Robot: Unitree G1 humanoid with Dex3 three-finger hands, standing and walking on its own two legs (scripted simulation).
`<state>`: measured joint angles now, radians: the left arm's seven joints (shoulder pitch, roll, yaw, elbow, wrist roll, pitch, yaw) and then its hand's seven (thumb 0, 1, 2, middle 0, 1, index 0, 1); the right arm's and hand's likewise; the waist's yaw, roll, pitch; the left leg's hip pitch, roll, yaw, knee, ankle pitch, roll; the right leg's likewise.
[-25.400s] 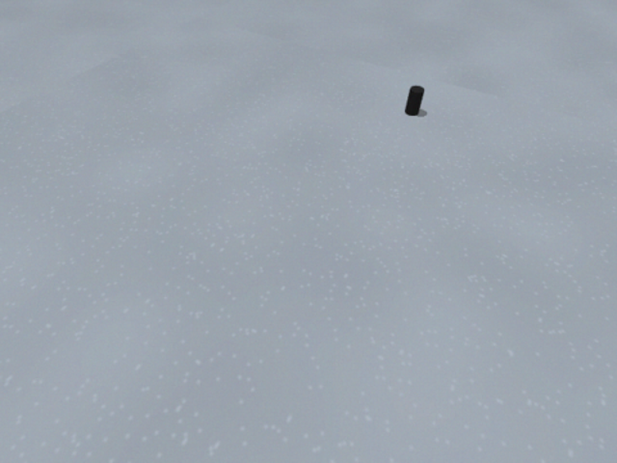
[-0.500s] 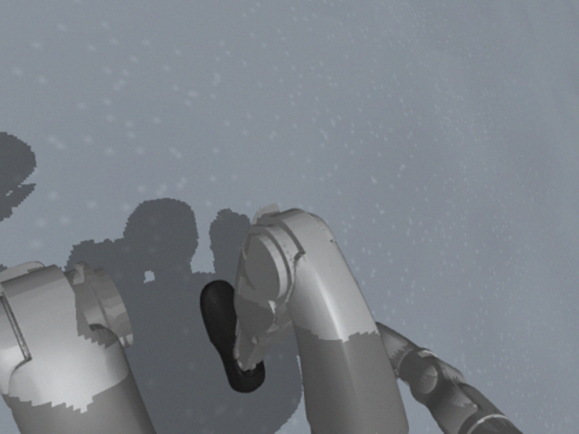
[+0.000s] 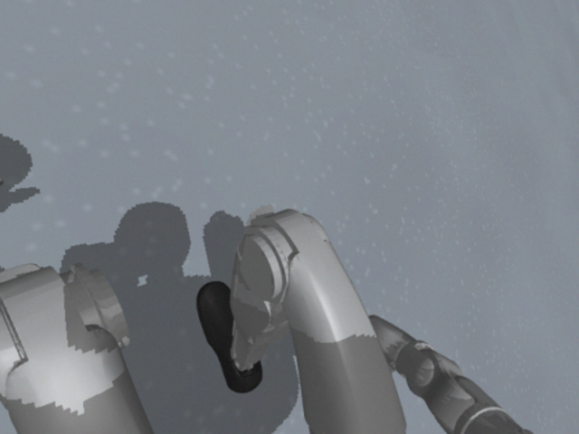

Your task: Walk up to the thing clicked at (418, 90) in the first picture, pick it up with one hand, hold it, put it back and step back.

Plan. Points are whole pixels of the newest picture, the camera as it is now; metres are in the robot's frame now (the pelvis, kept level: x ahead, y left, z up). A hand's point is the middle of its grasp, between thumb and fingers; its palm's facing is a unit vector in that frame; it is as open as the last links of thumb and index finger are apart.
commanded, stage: open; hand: left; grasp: from the side
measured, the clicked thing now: out of the picture +0.46 +0.25 -0.22
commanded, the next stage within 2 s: withdraw in 0.02 s
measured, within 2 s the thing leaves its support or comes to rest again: rests again in 0.06 s
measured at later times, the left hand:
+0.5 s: hand out of the picture +0.46 +0.31 -0.11, palm faces +0.28 -0.96 -0.05, open 16.4 cm
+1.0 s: hand out of the picture +0.38 +0.36 +0.01, palm faces +0.23 -0.87 -0.43, open 17.3 cm
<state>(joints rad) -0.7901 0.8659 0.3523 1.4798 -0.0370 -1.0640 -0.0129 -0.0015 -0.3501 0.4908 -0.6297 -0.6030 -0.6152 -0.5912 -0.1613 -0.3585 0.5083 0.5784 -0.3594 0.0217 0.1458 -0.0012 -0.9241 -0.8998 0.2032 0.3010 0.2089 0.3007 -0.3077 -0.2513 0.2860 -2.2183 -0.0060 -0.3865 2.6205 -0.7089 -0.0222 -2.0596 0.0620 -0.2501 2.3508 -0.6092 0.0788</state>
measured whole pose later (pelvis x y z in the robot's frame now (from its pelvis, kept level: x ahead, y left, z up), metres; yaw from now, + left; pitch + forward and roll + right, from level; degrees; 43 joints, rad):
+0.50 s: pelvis +0.00 +0.00 +0.01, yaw +1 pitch +17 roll -17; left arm -0.72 0.83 0.45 1.20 -0.06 -0.93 -0.12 -0.01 -0.39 0.14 -0.16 -0.10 -0.14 -0.10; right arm -0.07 -0.34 0.43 0.59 -0.30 0.08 0.12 0.00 -0.90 -0.90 0.20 0.30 0.21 0.30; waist -0.26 -0.21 0.22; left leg -2.22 0.01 -0.34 2.58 -0.71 -0.02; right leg -2.07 0.05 -0.22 2.34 -0.62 0.06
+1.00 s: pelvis +0.02 -0.01 +0.09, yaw +9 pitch +33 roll -8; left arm -0.49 0.64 0.33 0.80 0.10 -0.26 -0.06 -0.02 -0.51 0.09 -0.07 -0.07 -0.06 -0.07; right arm 0.14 -0.26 0.08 0.58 -0.03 0.21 0.05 0.00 -0.92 -0.91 0.20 0.30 0.21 0.30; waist -0.12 0.01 -0.12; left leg -2.15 0.03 -0.12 2.25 -0.68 0.01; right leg -2.09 0.01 -0.06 2.16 -0.65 0.04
